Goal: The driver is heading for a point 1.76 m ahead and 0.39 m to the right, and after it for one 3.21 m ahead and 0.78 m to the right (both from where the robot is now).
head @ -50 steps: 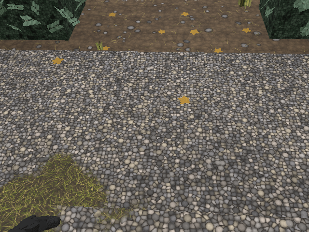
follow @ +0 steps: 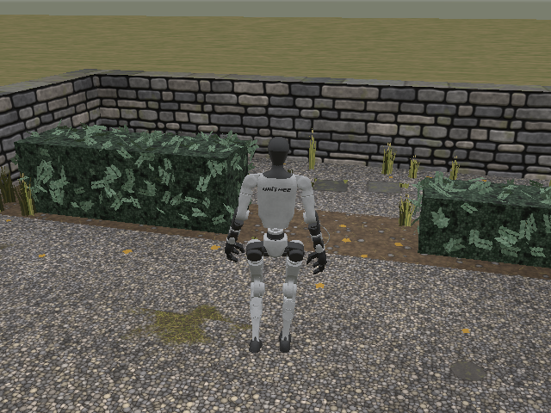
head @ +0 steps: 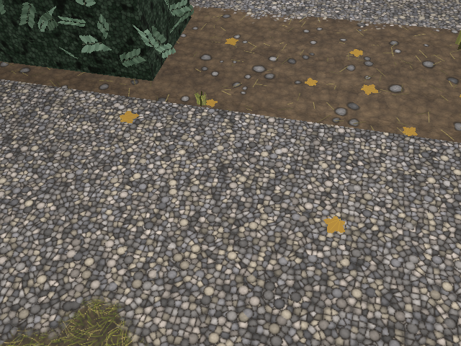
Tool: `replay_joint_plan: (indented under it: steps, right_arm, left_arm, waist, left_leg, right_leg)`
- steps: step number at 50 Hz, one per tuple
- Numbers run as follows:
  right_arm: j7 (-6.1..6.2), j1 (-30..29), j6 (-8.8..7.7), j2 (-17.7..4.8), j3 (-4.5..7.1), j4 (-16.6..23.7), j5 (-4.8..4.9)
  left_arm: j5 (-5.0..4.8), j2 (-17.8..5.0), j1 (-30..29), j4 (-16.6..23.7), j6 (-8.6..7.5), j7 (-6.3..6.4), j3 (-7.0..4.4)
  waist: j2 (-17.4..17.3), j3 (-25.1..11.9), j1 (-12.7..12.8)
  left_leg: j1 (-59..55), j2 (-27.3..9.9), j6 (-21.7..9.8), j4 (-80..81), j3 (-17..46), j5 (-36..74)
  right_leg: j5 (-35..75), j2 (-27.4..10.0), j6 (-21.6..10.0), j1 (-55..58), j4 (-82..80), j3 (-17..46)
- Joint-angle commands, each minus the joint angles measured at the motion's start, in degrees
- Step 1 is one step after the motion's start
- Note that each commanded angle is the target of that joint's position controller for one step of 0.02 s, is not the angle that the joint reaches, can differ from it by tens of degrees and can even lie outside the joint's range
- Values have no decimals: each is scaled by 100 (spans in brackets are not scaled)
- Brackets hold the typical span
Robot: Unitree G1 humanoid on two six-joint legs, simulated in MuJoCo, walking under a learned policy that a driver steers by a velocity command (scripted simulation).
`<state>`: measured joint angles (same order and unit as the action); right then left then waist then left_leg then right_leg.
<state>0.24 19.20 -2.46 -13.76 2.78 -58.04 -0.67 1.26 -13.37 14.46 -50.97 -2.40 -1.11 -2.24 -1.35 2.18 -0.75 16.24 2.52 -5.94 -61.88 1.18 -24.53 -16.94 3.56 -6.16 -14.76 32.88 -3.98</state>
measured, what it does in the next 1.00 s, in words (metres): goes down: left foot 0.19 m lower, then right foot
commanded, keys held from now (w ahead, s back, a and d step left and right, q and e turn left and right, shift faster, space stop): w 0.54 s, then no key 0.02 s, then e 0.44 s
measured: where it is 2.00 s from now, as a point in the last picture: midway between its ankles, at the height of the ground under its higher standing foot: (237, 341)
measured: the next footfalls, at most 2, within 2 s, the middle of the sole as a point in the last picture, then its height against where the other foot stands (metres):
left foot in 0.60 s outside the picture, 0.19 m lower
right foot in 0.98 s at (261, 324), level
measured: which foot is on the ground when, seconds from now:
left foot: up 0.00-0.58, down 0.60-0.98, up 1.00-1.00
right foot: down 0.00-0.58, up 0.60-0.96, down 0.98-1.00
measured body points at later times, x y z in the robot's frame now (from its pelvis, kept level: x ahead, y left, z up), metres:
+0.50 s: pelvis +0.27 +0.02 -0.06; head +0.29 +0.03 +0.39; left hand +0.15 +0.27 -0.20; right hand +0.49 -0.21 -0.15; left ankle +0.46 +0.13 -0.77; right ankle +0.01 -0.06 -0.73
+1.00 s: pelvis +0.53 +0.04 -0.20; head +0.55 +0.02 +0.25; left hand +0.71 +0.26 -0.31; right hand +0.51 -0.21 -0.35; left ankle +0.47 +0.13 -0.90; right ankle +0.61 -0.03 -0.92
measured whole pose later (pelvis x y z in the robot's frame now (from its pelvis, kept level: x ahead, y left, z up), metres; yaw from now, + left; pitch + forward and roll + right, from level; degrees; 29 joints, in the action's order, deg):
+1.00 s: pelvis +0.53 +0.04 -0.20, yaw -10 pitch +0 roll +2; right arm 1.0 17.1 -2.4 -12.8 3.1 -54.7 -0.6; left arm 2.5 -12.4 6.3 -48.6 -1.2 -2.1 -2.1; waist -0.7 4.2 -0.6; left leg 11.6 -0.9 -2.9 -41.6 -14.3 -25.3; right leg -9.1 1.5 -6.2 -26.3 36.8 -3.3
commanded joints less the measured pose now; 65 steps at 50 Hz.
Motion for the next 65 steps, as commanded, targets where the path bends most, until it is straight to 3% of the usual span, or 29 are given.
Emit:
replay_joint_plan:
  steps: [1,5,8,13,16,20,25,27,29,30,31,32,33,34,35,36,37,40,44,47,48,49,50,51,52,54,56,59,65]
  right_arm:
    - [-40,54,72,-584,184,243,29]
    - [-135,-394,255,-480,212,319,-46]
    - [-198,-732,316,-351,183,381,-116]
    - [-229,-2036,170,-550,264,720,-72]
    - [-300,-2310,105,-374,191,893,-186]
    - [-295,-2466,52,-438,176,1094,-163]
    - [-256,-2793,-90,-275,69,1378,-63]
    - [-185,-1484,-120,-302,84,930,-122]
    - [-96,523,-144,-595,209,172,-277]
    - [-117,1063,-142,-1098,327,-111,-278]
    - [-143,1379,-237,-1320,320,-59,-221]
    - [-189,1334,-212,-977,229,168,-99]
    - [-152,1087,-188,-789,204,242,-159]
    - [-19,208,-228,-764,185,478,-164]
    - [112,-12,-292,-619,136,566,-109]
    - [158,-129,-343,-567,64,475,44]
    - [139,-229,-360,-529,38,434,-31]
    - [69,-676,-431,-448,26,557,12]
    - [74,-514,-313,-443,87,567,122]
    - [121,-164,-99,-562,149,516,34]
    - [118,-82,-38,-637,178,518,17]
    - [104,111,26,-802,237,537,-30]
    - [77,457,99,-654,237,780,-24]
    - [82,318,258,-511,184,949,-27]
    - [106,119,357,-460,144,984,-78]
    - [167,-378,389,-411,134,1116,-71]
    - [181,-281,469,-472,143,1099,-183]
    - [115,-362,525,-382,119,1181,-95]
    - [125,-941,535,-499,144,1442,-62]
  left_arm:
    - [-40,-732,548,105,-115,3,-123]
    - [-126,-709,1062,-114,-234,104,-92]
    - [-74,-737,1613,-409,-177,188,-118]
    - [44,-657,1973,-610,-330,266,-76]
    - [99,-509,1710,-690,-424,255,-25]
    - [98,-584,1695,-729,-515,248,8]
    - [341,-535,2119,-973,-306,382,80]
    - [291,-610,2004,-1033,-253,397,90]
    - [100,-548,1783,-1073,-106,446,65]
    - [-37,-447,1598,-969,-52,418,-12]
    - [-489,-343,2823,-924,-63,541,-32]
    - [-497,-611,2376,-932,-120,564,-15]
    - [-322,-537,1881,-871,-86,537,-6]
    - [-143,-519,1561,-753,-2,421,6]
    - [169,-678,979,-621,80,337,-82]
    - [198,-577,557,-360,158,197,-108]
    - [165,-327,567,-301,198,85,-74]
    - [-1,41,606,-129,114,-75,50]
    - [45,-143,202,20,157,-86,8]
    - [147,-297,-190,239,187,-118,-63]
    - [157,-308,-25,233,150,-113,-93]
    - [147,-518,237,215,90,-81,-167]
    - [130,-1256,312,377,75,-31,-356]
    - [-124,-1289,501,353,212,-20,-395]
    - [-148,-1260,385,421,279,14,-409]
    - [-47,-866,-256,483,383,124,-298]
    - [-5,-699,-529,575,416,152,-274]
    - [-27,-918,-382,566,383,75,-363]
    - [-3,-1092,-251,599,476,46,-469]
  waist:
    - [433,369,33]
    - [409,247,8]
    - [442,135,98]
    - [767,611,461]
    - [515,754,410]
    - [366,776,501]
    - [32,882,900]
    - [-34,208,434]
    - [-308,-379,-555]
    - [-1075,-614,-652]
    - [-1504,-1772,-20]
    - [-902,-2134,-535]
    - [-450,-1778,-548]
    - [-424,-1742,-214]
    - [-117,-1417,-187]
    - [98,-659,102]
    - [30,-395,327]
    - [-669,-492,636]
    - [-359,-620,502]
    - [-163,-265,301]
    - [-31,-324,366]
    - [441,-545,469]
    - [1762,-962,328]
    - [1492,-1603,395]
    - [753,-1327,383]
    - [383,-318,135]
    - [618,-368,2]
    - [457,-663,21]
    - [807,-625,264]
  left_leg:
    - [1650,-548,73,-296,519,594]
    - [1956,-598,334,419,220,1358]
    - [2325,-675,407,378,51,1943]
    - [3558,-622,383,1116,57,2827]
    - [2653,-633,385,2238,-200,4267]
    - [2363,-669,111,2614,-223,5011]
    - [2073,-697,171,4088,-346,4845]
    - [348,-596,122,4500,-422,5414]
    - [-1727,-851,101,5691,-335,6583]
    - [-3280,-1448,-12,4801,-17,8350]
    - [-5804,-2808,-381,1833,769,12105]
    - [-6122,-2999,-609,2089,1157,10947]
    - [-5235,-2900,-713,2697,1107,8852]
    - [-4129,-2947,-1141,3320,1438,5727]
    - [-2869,-2900,-1190,3772,1505,5430]
    - [-1161,-2597,-1019,4351,869,5735]
    - [-302,-2160,-868,4428,372,5903]
    - [378,-1547,-549,4374,-580,6217]
    - [-70,-1675,-390,4018,-769,5472]
    - [-454,-1795,-289,3304,-813,5095]
    - [-519,-1738,-206,2656,-935,5003]
    - [-391,-1456,52,1616,-1156,4277]
    - [641,-530,438,-483,-1544,665]
    - [1436,159,532,-1395,-538,-1608]
    - [1659,-108,582,-1623,-54,-1371]
    - [1846,-366,618,-1020,51,-507]
    - [1403,-345,648,-501,-29,-29]
    - [1254,-270,707,24,35,122]
    - [1218,-163,788,1042,175,145]
  right_leg:
    - [1643,-1809,-775,847,-2085,2160]
    - [3070,-1453,-458,1380,-2271,1420]
    - [3914,-1479,-488,1721,-2063,1130]
    - [1854,-1298,-435,2175,-2063,1331]
    - [1344,-1124,-506,1245,-1846,1050]
    - [1177,-1189,-505,1165,-1111,1111]
    - [1578,-935,-347,1995,300,1006]
    - [2307,-724,-342,1775,1838,909]
    - [1811,-310,-157,1005,4873,666]
    - [-2796,506,67,-677,6980,329]
    - [-3716,421,212,-2683,7918,982]
    - [-2956,47,225,-3716,7243,1145]
    - [-2513,-239,235,-3900,7033,936]
    - [-1465,-520,318,-3788,6247,792]
    - [-899,-616,356,-3295,6145,699]
    - [-473,-713,527,-2423,4662,707]
    - [-114,-681,589,-1741,3808,639]
    - [1136,-607,421,-639,1799,376]
    - [1534,-511,156,-307,1117,176]
    - [810,-375,-79,-455,653,44]
    - [805,-266,-183,-211,250,12]
    - [2197,-438,-394,283,-259,459]
    - [5719,-1992,-1185,1091,-420,2429]
    - [5636,-2644,-1939,1471,-775,3713]
    - [4297,-2494,-1903,1130,-1023,3525]
    - [2436,-1822,-1320,118,-1407,2777]
    - [1965,-1333,-940,-227,-1523,2339]
    - [1664,-1180,-797,-46,-1569,2366]
    - [-586,-1089,-607,57,-1934,3014]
